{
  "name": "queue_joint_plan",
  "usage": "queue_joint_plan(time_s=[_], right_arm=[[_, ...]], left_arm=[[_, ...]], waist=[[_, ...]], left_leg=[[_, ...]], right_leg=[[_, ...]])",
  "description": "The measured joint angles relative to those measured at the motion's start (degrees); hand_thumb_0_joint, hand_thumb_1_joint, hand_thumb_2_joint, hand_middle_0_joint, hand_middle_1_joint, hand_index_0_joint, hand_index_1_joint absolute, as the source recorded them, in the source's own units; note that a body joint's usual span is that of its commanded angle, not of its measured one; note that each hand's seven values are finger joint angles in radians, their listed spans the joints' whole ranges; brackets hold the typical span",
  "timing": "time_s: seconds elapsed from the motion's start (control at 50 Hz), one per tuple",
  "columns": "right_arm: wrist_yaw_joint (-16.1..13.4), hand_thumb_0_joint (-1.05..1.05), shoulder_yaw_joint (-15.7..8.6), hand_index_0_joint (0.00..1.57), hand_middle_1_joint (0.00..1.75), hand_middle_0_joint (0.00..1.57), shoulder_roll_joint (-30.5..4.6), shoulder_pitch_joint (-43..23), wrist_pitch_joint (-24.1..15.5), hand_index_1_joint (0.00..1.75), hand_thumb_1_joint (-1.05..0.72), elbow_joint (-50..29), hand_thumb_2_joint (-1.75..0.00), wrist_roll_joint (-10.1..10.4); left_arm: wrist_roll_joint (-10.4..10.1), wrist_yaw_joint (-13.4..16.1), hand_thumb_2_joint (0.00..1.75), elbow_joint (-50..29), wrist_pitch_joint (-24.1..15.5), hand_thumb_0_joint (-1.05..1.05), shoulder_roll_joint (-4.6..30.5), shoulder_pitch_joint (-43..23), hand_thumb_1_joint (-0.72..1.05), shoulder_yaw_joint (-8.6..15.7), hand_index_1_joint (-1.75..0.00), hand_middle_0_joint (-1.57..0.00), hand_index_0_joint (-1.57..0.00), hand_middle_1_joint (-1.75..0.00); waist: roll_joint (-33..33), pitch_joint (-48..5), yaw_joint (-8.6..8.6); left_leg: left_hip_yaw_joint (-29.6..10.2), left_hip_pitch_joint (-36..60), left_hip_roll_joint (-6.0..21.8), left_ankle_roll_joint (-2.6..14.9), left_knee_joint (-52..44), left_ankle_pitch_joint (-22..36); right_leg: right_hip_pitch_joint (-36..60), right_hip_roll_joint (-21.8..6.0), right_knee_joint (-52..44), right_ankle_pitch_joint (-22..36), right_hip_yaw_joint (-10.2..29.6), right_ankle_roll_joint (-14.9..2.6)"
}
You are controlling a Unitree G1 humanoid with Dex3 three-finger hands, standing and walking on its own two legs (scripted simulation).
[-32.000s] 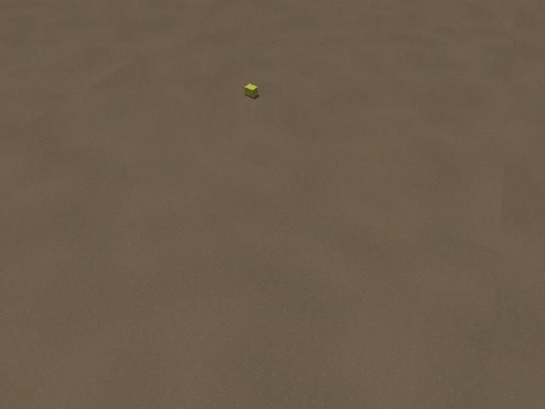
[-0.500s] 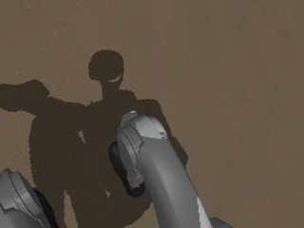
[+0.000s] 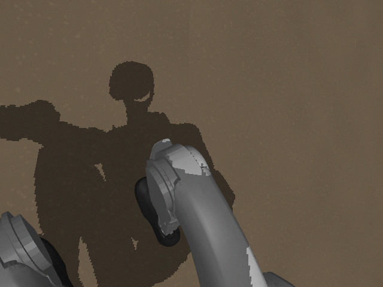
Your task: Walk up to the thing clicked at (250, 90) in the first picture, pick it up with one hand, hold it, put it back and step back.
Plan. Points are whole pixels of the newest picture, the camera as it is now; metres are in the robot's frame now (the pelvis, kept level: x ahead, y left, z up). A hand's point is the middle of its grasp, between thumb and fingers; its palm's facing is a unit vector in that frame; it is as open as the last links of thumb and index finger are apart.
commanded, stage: open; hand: left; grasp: from above
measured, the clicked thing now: out of the picture +0.43 +0.36 -0.30
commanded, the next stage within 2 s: withdraw in 0.28 s
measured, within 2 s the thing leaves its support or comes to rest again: neither
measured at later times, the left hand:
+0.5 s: hand out of the picture +0.43 +0.34 -0.26, palm faces -0.12 -0.43 -0.89, open 13.2 cm
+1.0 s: hand out of the picture +0.42 +0.37 -0.10, palm faces -0.33 -0.29 -0.90, open 13.4 cm
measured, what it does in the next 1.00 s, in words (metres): stands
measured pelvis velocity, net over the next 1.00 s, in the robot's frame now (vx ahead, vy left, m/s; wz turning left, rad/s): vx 0.00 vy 0.00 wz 0.12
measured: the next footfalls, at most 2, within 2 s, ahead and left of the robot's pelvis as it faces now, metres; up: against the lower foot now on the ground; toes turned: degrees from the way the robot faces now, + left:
none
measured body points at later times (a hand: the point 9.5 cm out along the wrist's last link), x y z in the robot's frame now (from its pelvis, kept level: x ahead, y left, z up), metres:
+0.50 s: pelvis +0.00 +0.00 +0.00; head +0.30 +0.12 +0.31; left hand +0.44 +0.36 -0.21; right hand +0.01 -0.24 -0.04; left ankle +0.07 +0.13 -0.29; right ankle +0.13 -0.13 -0.29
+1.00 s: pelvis +0.00 +0.00 +0.03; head +0.22 +0.08 +0.41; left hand +0.44 +0.39 -0.05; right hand +0.11 -0.25 -0.08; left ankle +0.07 +0.13 -0.29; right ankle +0.13 -0.13 -0.29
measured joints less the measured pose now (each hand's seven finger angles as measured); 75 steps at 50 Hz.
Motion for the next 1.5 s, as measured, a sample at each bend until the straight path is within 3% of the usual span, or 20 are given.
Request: queue_joint_plan(time_s=[0.46,0.58,0.7,0.78,0.88,0.96,1.02,1.1,1.2,1.3,1.38,1.44,1.5], right_arm=[[-0.01,0.00,0.54,0.20,0.30,0.20,-0.22,-0.01,-0.46,0.30,-0.90,-0.63,-0.89,-0.23],[-0.28,0.00,-0.27,0.20,0.30,0.20,0.18,0.53,-0.24,0.30,-0.90,-0.13,-0.89,0.23],[-0.32,0.00,-3.99,0.20,0.30,0.20,1.70,3.44,1.54,0.30,-0.91,1.00,-0.90,1.41],[-0.63,0.00,-7.60,0.20,0.30,0.20,2.76,5.08,4.13,0.30,-0.91,2.29,-0.90,3.76],[-2.01,0.00,-12.14,0.20,0.30,0.20,3.71,3.56,7.69,0.30,-0.91,3.60,-0.90,6.16],[-4.07,0.00,-14.52,0.20,0.30,0.20,4.30,1.19,9.76,0.30,-0.91,3.04,-0.90,7.00],[-6.12,0.00,-14.99,0.20,0.30,0.20,4.56,-0.19,11.12,0.30,-0.91,1.79,-0.89,7.15],[-8.93,0.00,-14.54,0.20,0.30,0.20,4.76,-1.41,12.90,0.30,-0.90,-0.39,-0.89,6.87],[-12.22,0.00,-13.52,0.20,0.30,0.20,4.64,-1.35,15.15,0.30,-0.90,-2.24,-0.89,6.45],[-14.75,0.00,-12.84,0.20,0.30,0.20,4.09,0.33,17.52,0.30,-0.90,-2.65,-0.89,5.98],[-15.72,0.00,-12.72,0.20,0.30,0.20,3.89,1.50,19.59,0.30,-0.90,-2.39,-0.89,5.30],[-15.82,0.00,-13.63,0.20,0.30,0.20,4.31,2.09,21.10,0.30,-0.89,-2.21,-0.89,4.88],[-15.61,0.00,-15.40,0.20,0.30,0.20,5.14,2.48,22.03,0.30,-0.89,-2.14,-0.89,4.77]], left_arm=[[-0.44,-0.18,0.97,-0.74,0.36,0.00,0.15,-0.10,-0.39,-0.42,-0.98,-0.19,-0.19,-0.97],[1.54,-1.91,0.93,-3.28,0.60,0.00,-0.81,0.03,-0.39,-0.66,-0.95,-0.17,-0.18,-0.96],[3.83,-7.27,0.92,-15.47,2.27,0.00,-6.72,3.94,-0.41,-2.35,-0.94,-0.16,-0.18,-0.95],[6.11,-12.32,0.93,-23.69,3.20,0.00,-13.05,9.63,-0.43,-6.79,-0.94,-0.15,-0.16,-0.95],[8.49,-20.33,0.92,-29.29,2.61,0.00,-18.43,15.93,-0.44,-11.60,-0.94,-0.16,-0.17,-0.94],[11.45,-26.95,0.90,-29.39,-0.94,0.00,-20.23,16.78,-0.41,-15.10,-0.92,-0.18,-0.19,-0.92],[14.27,-31.02,0.89,-28.25,-5.02,0.00,-20.56,15.38,-0.39,-17.35,-0.91,-0.19,-0.20,-0.91],[18.09,-34.34,0.90,-25.20,-11.57,0.00,-19.41,12.51,-0.39,-19.18,-0.92,-0.18,-0.19,-0.93],[22.90,-36.90,0.92,-23.67,-20.29,0.00,-16.59,11.16,-0.40,-19.38,-0.95,-0.16,-0.18,-0.95],[26.63,-37.50,0.92,-26.70,-28.28,0.00,-14.46,14.29,-0.39,-17.66,-0.94,-0.16,-0.18,-0.95],[28.86,-35.66,0.91,-31.66,-33.69,0.00,-13.62,19.37,-0.39,-14.01,-0.94,-0.16,-0.18,-0.95],[29.77,-33.49,0.92,-36.66,-36.07,0.00,-13.65,24.26,-0.36,-11.97,-0.91,-0.18,-0.19,-0.92],[29.37,-31.79,0.92,-42.64,-36.56,0.00,-14.73,28.93,-0.29,-11.22,-0.84,-0.20,-0.21,-0.84]], waist=[[-0.43,0.20,0.00],[-0.02,-0.29,0.60],[2.78,-4.75,3.37],[6.46,-11.64,6.40],[10.02,-17.98,9.86],[10.85,-19.61,11.74],[10.59,-19.49,12.48],[9.78,-18.56,12.32],[8.58,-17.11,11.32],[7.81,-15.48,11.03],[7.47,-13.96,11.48],[7.20,-13.28,12.28],[6.91,-13.41,13.57]], left_leg=[[-0.01,0.12,0.01,0.00,-0.26,-0.01],[0.22,-0.22,-0.03,0.13,-0.39,0.25],[1.58,-1.37,0.05,0.19,-1.55,0.42],[3.04,-2.46,0.06,0.30,-2.86,0.23],[5.91,-1.65,0.26,0.99,-4.76,0.24],[8.31,0.65,0.29,1.26,-6.90,0.94],[9.41,2.37,0.13,1.12,-8.28,1.63],[9.89,3.49,-0.10,0.83,-9.35,2.52],[9.46,2.73,-0.32,0.35,-8.90,3.04],[8.52,0.83,-0.48,-0.03,-6.92,2.72],[7.64,-0.61,-0.73,-0.13,-5.19,2.39],[7.29,-1.37,-0.88,-0.12,-4.18,2.20],[7.44,-1.70,-1.01,-0.04,-3.83,2.14]], right_leg=[[0.18,-0.14,-0.27,0.00,-0.08,0.13],[-0.08,-0.23,-0.36,0.14,0.03,-0.16],[-1.64,-0.67,-0.60,-0.11,0.91,-1.03],[-3.21,-1.20,-0.83,-0.82,1.90,-1.69],[-3.23,-1.75,-1.06,-1.64,4.17,-1.47],[-1.84,-2.24,-1.59,-1.71,6.08,-1.73],[-0.69,-2.58,-1.95,-1.51,6.98,-1.78],[-0.04,-2.85,-2.24,-0.97,7.40,-1.69],[-0.94,-2.84,-1.61,-0.48,7.13,-1.77],[-2.58,-2.62,-0.10,-0.60,6.56,-1.59],[-3.53,-2.52,1.06,-0.84,5.98,-1.35],[-4.06,-2.48,1.81,-1.03,5.78,-1.36],[-4.28,-2.57,2.22,-1.23,5.94,-1.39]])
